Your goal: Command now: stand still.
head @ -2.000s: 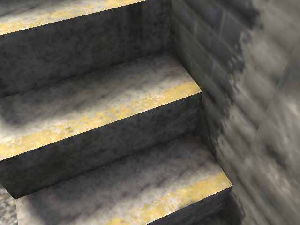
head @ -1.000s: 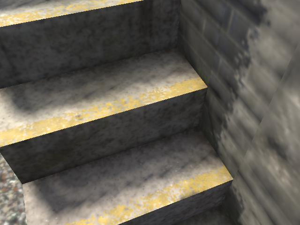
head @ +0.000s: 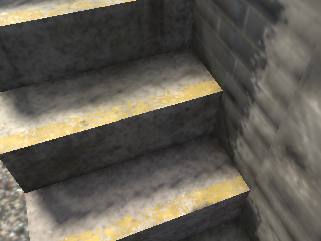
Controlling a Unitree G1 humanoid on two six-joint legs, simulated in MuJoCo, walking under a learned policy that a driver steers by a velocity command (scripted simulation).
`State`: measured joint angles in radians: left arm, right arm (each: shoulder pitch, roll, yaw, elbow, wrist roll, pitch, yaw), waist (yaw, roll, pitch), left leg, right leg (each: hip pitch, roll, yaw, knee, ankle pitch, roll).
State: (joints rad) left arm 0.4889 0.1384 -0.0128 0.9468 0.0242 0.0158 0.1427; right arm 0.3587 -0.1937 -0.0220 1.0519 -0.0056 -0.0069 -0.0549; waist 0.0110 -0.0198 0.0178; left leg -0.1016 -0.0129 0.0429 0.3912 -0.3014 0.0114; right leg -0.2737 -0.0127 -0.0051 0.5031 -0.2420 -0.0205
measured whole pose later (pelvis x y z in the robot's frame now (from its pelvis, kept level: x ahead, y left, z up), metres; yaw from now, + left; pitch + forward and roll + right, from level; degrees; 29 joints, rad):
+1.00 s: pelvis +0.07 +0.05 +0.00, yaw -4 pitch +1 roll +2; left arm 0.26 0.22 0.03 0.85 0.03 0.05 0.10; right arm 0.38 -0.13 -0.01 0.99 -0.02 -0.09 -0.04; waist 0.00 -0.07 0.01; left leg -0.04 -0.05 0.07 0.42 -0.29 0.02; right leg -0.41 -0.05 -0.03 0.87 -0.33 -0.03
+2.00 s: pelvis +0.02 +0.10 -0.01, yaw +0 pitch +5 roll +1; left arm 0.48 0.29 0.11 1.01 0.04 0.04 0.18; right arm 0.30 -0.20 -0.03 0.79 -0.05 -0.05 0.04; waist 0.04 -0.02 -0.01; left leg -0.18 -0.05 0.12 0.49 -0.42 0.12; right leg -0.39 -0.05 0.08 0.61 -0.31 -0.08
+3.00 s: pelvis +0.13 +0.16 -0.01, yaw -13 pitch +10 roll -1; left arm 0.57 0.42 0.20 0.88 0.16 -0.05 0.16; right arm -0.09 -0.13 -0.02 0.37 -0.02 0.03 0.09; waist 0.18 -0.16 -0.06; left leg -0.73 -0.34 -0.22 1.90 -0.90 0.00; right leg -0.22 -0.07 -0.02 0.42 -0.38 0.05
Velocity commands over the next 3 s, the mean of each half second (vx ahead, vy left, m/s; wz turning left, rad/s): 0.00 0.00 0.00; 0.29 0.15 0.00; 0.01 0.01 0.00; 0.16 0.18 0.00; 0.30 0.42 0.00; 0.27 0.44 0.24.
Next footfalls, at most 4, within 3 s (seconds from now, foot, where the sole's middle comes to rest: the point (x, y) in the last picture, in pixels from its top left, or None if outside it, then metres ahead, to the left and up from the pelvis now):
1.02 right None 0.08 -0.08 -0.78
2.02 left None -0.03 0.18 -0.78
2.42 right None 0.03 0.02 -0.78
2.76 left None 0.06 0.30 -0.54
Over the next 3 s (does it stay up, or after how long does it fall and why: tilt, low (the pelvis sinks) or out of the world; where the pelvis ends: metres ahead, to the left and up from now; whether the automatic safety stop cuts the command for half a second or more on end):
stays up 0.13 0.16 -0.01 its command is cut before an obstacle from the start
